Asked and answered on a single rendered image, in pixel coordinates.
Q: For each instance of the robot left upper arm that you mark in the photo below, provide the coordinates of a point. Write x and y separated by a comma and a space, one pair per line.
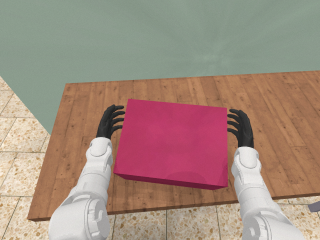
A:
82, 220

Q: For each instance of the robot left forearm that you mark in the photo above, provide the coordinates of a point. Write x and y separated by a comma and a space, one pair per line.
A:
95, 177

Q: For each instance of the robot right forearm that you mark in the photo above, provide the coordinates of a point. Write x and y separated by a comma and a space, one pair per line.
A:
252, 193

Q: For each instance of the carton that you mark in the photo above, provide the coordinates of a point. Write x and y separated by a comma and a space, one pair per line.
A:
174, 144

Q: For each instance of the robot right upper arm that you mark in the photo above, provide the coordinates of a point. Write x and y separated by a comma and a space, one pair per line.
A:
259, 227

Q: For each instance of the robot right hand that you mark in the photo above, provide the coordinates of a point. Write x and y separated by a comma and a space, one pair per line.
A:
244, 134

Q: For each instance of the table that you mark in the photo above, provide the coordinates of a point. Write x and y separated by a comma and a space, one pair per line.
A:
284, 113

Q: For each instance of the robot left hand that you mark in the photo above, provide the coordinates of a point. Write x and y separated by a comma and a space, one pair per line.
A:
106, 128

